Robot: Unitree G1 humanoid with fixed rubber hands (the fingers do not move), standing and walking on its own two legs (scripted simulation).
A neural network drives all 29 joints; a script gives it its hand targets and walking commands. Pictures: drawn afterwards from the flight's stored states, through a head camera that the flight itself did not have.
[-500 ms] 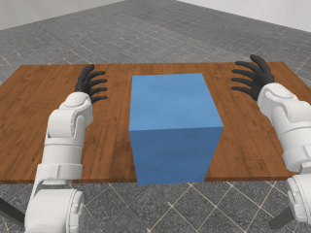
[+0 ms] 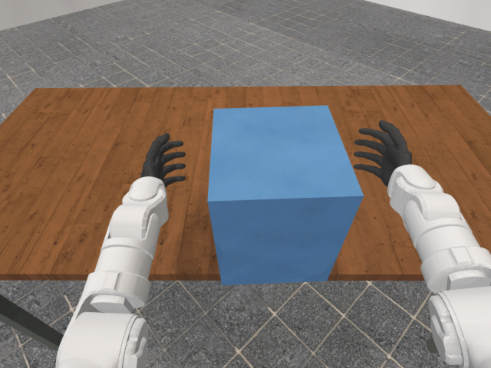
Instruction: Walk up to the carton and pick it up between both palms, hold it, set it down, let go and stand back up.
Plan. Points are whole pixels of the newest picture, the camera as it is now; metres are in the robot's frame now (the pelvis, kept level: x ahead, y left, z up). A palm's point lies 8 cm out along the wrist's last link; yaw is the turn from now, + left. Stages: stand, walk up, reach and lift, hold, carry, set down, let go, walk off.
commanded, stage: reach and lift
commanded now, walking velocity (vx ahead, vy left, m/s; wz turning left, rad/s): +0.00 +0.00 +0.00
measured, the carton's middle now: (272, 198) +0.42 +0.00 +0.06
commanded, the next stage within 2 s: none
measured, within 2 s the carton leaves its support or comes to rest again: neither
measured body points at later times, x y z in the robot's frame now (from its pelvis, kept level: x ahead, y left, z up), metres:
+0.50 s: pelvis +0.00 -0.01 +0.00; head +0.03 +0.00 +0.45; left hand +0.42 +0.17 +0.10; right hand +0.45 -0.18 +0.11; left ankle -0.01 +0.13 -0.75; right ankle +0.02 -0.10 -0.75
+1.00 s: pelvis +0.00 +0.00 +0.00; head +0.03 +0.00 +0.45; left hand +0.42 +0.15 +0.09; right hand +0.45 -0.15 +0.10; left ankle -0.01 +0.13 -0.75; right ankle +0.02 -0.10 -0.75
